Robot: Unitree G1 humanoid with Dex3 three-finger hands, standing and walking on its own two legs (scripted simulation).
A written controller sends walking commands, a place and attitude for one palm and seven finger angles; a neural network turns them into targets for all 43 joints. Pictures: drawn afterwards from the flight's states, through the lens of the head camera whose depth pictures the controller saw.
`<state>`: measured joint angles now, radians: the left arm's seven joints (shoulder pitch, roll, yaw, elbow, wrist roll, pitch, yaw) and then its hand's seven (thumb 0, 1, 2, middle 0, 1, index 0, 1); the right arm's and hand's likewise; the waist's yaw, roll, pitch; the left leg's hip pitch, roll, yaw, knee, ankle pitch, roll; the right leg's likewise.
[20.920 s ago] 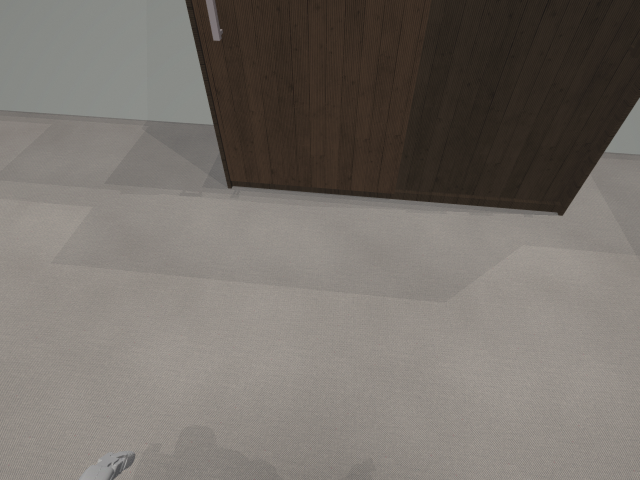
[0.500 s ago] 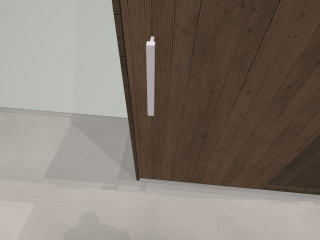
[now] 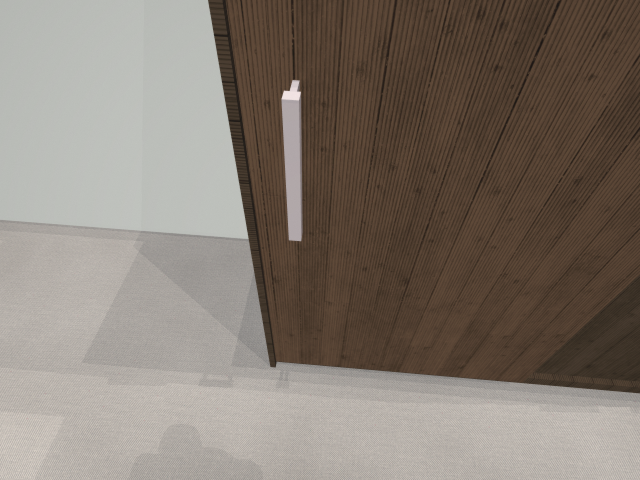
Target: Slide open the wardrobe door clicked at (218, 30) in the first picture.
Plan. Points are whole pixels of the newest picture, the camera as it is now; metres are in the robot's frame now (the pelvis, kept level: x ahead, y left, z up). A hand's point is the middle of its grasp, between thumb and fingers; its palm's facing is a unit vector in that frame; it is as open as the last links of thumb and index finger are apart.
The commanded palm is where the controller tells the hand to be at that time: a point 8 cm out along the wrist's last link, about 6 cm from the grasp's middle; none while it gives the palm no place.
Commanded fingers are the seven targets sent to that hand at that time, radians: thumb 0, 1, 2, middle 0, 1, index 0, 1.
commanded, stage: look again from close up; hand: left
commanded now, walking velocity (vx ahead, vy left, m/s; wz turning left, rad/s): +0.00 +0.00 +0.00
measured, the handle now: (295, 169) +0.55 +0.08 +0.08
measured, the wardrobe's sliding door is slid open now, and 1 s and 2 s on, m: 0.00 0.00 0.00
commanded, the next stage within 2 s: shuffle to correct the standing spot in 0.26 s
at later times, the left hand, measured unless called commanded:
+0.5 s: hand out of the picture -0.02 +0.14 -0.18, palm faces +0.04 -0.99 -0.15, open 7.4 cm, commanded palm none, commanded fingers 0.00 0.90 0.90 -0.20 -0.30 -0.20 -0.30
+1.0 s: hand out of the picture +0.00 +0.09 -0.19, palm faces +0.07 -0.99 -0.12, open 7.4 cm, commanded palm none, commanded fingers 0.00 0.90 0.90 -0.20 -0.30 -0.20 -0.30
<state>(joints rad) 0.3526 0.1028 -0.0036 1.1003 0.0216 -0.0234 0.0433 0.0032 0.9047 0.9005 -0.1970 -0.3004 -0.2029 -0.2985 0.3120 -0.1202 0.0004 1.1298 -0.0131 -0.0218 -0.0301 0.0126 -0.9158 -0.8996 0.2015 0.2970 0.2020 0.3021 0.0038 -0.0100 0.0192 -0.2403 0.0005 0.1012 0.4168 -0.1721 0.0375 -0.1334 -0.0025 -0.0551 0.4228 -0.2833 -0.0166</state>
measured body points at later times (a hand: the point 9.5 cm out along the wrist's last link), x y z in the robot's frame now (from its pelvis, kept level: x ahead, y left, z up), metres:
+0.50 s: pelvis +0.02 -0.01 +0.00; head +0.02 -0.01 +0.45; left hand -0.02 +0.19 -0.16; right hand +0.00 -0.22 -0.16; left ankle +0.03 +0.09 -0.74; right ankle -0.03 -0.11 -0.74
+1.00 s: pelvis +0.09 -0.04 -0.01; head +0.12 -0.02 +0.44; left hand +0.00 +0.14 -0.17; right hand +0.11 -0.27 -0.16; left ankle +0.09 +0.06 -0.74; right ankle -0.02 -0.11 -0.72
